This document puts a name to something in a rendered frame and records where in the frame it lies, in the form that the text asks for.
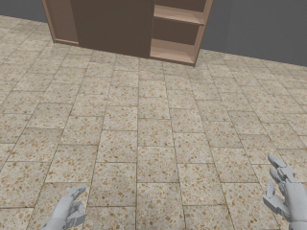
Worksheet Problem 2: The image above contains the robot left forearm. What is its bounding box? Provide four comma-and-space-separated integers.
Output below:
39, 218, 67, 230

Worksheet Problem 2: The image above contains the robot right hand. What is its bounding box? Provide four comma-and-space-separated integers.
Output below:
263, 153, 307, 222

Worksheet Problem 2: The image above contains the robot left hand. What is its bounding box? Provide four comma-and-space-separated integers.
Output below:
50, 185, 87, 230

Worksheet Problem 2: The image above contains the robot right forearm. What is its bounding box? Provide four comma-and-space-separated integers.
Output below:
289, 220, 307, 230

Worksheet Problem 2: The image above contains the wardrobe door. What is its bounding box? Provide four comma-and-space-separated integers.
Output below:
70, 0, 155, 57
45, 0, 79, 42

